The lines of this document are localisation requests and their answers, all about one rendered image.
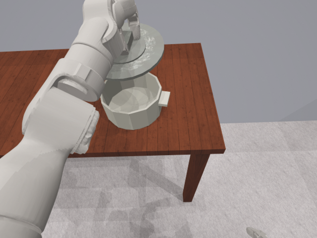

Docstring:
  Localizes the robot left forearm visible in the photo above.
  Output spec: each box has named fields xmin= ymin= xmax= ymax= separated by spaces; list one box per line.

xmin=22 ymin=0 xmax=125 ymax=135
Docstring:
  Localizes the right robot hand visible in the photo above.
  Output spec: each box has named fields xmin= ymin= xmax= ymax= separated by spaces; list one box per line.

xmin=246 ymin=227 xmax=267 ymax=238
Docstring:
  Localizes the robot left upper arm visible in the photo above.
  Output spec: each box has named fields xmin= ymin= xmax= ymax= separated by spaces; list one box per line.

xmin=0 ymin=86 xmax=100 ymax=238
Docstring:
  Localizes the pot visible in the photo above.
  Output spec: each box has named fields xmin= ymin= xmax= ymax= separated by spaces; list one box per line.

xmin=100 ymin=72 xmax=170 ymax=130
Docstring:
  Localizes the knob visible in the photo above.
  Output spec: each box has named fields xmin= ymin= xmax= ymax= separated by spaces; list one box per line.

xmin=123 ymin=31 xmax=134 ymax=50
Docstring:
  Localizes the lid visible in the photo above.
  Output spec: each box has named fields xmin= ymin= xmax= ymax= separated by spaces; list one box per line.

xmin=105 ymin=23 xmax=164 ymax=81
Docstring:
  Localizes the left robot hand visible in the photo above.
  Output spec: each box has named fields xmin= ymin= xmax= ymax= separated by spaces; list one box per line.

xmin=118 ymin=0 xmax=140 ymax=56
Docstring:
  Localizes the table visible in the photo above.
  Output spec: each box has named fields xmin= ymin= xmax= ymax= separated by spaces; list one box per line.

xmin=0 ymin=43 xmax=226 ymax=202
